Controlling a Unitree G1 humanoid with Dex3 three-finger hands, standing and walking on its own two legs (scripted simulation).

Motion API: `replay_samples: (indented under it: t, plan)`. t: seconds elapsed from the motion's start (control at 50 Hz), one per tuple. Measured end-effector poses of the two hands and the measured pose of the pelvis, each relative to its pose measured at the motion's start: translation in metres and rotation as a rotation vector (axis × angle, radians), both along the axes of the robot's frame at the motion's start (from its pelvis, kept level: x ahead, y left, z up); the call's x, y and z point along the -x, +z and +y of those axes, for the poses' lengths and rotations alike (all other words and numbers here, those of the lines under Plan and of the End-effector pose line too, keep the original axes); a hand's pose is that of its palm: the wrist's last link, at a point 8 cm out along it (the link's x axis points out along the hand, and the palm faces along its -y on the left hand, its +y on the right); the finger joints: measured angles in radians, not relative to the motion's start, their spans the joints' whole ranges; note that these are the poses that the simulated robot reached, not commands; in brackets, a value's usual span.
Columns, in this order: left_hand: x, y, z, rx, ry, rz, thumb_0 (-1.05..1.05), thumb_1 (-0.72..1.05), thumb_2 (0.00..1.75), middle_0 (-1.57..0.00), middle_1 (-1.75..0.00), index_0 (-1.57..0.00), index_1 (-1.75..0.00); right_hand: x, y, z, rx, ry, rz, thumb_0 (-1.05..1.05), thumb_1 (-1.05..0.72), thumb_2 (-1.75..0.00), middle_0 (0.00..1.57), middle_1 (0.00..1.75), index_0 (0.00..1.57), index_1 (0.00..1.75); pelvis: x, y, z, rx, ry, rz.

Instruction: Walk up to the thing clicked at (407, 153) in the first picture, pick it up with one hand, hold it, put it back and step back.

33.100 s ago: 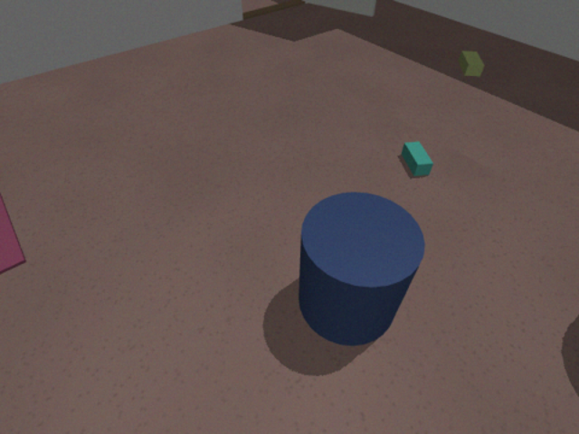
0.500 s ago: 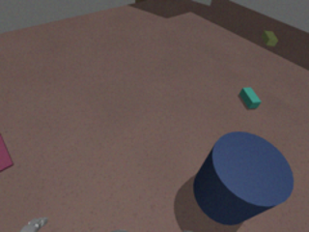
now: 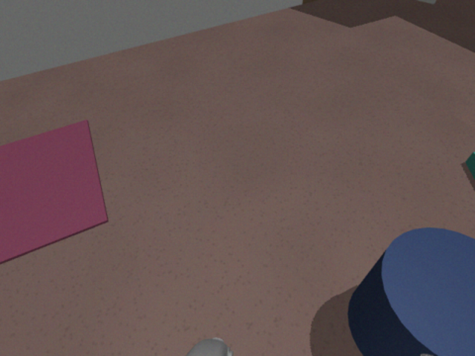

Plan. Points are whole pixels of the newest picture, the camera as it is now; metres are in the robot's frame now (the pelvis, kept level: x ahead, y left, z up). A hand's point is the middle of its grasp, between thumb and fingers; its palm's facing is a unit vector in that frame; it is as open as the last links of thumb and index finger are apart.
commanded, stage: walk up
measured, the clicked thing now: out of the picture +1.14 -1.14 -0.72
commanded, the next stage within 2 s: stand in 0.84 s
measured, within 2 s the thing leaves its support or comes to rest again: neither
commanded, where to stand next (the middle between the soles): +0.07 +0.02 m, yaw +6 degrees
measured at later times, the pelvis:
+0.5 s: pelvis +0.02 +0.01 +0.00, yaw +6 degrees
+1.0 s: pelvis +0.03 +0.00 +0.02, yaw +7 degrees
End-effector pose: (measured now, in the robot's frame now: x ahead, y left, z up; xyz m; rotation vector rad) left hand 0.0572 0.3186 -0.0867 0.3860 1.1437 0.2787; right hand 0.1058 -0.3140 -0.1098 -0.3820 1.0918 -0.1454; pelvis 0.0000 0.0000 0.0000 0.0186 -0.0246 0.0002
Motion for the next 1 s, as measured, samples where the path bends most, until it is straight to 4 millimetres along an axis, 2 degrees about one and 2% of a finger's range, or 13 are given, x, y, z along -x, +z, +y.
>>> replay_samples:
  t: [0.08, 0.18, 0.28, 0.36, 0.5, 0.62, 0.76, 0.86, 1.0]
  plan:
    - [0.011, -0.002, 0.014, -0.004, 0.023, 0.006, 0.01, 0.9, 0.9, -0.2, -0.3, -0.2, -0.3, -0.007, 0.001, 0.007, 0.008, 0.033, 0.027, 0.01, -0.9, -0.9, 0.2, 0.3, 0.2, 0.3, -0.003, -0.001, 0.006, 0.007, 0.034, 0.007]
    - [0.021, -0.025, 0.032, 0.021, 0.082, 0.036, 0.01, 0.9, 0.9, -0.2, -0.3, -0.2, -0.3, -0.01, 0.001, 0.023, 0.041, 0.051, 0.036, 0.01, -0.9, -0.9, 0.2, 0.3, 0.2, 0.3, -0.007, -0.011, 0.017, -0.024, 0.052, -0.01]
    - [0.019, -0.032, 0.021, 0.074, 0.098, 0.063, 0.01, 0.9, 0.9, -0.2, -0.3, -0.2, -0.3, -0.01, 0.007, 0.031, 0.039, 0.05, 0.04, 0.01, -0.9, -0.9, 0.2, 0.3, 0.2, 0.3, -0.013, -0.005, 0.018, 0.01, 0.08, -0.002]
    - [0.016, -0.035, 0.01, 0.083, 0.1, 0.053, 0.01, 0.9, 0.9, -0.2, -0.3, -0.2, -0.3, -0.018, 0.002, 0.029, 0.026, 0.045, 0.037, 0.01, -0.9, -0.9, 0.2, 0.3, 0.21, 0.3, -0.016, -0.007, 0.013, 0.026, 0.089, -0.008]
    - [0.008, -0.028, -0.005, 0.098, 0.1, 0.048, 0.01, 0.9, 0.9, -0.2, -0.3, -0.2, -0.3, -0.036, -0.001, 0.035, -0.017, 0.047, 0.032, 0.01, -0.9, -0.9, 0.2, 0.3, 0.2, 0.3, -0.021, 0.0, 0.008, 0.027, 0.108, -0.01]
    - [-0.009, -0.019, -0.006, 0.096, 0.104, 0.01, 0.01, 0.9, 0.9, -0.2, -0.3, -0.2, -0.3, -0.045, 0.001, 0.038, -0.034, 0.071, 0.053, 0.01, -0.9, -0.9, 0.2, 0.3, 0.2, 0.3, -0.023, 0.006, 0.003, 0.03, 0.12, -0.007]
    - [-0.024, -0.013, -0.004, 0.091, 0.113, -0.012, 0.01, 0.9, 0.9, -0.2, -0.3, -0.2, -0.3, -0.047, 0.005, 0.031, -0.02, 0.066, 0.075, 0.01, -0.9, -0.9, 0.2, 0.3, 0.2, 0.3, -0.024, 0.011, 0.0, 0.031, 0.132, -0.008]
    - [-0.028, -0.011, -0.004, 0.093, 0.118, -0.01, 0.01, 0.9, 0.9, -0.2, -0.3, -0.2, -0.3, -0.044, 0.009, 0.026, -0.004, 0.059, 0.096, 0.01, -0.9, -0.9, 0.2, 0.3, 0.2, 0.3, -0.026, 0.014, 0.0, 0.03, 0.135, -0.01]
    - [-0.023, -0.013, -0.009, 0.108, 0.114, 0.027, 0.01, 0.9, 0.9, -0.2, -0.3, -0.2, -0.3, -0.043, 0.015, 0.025, -0.004, 0.04, 0.086, 0.01, -0.9, -0.9, 0.2, 0.3, 0.2, 0.3, -0.027, 0.018, -0.001, 0.025, 0.116, -0.021]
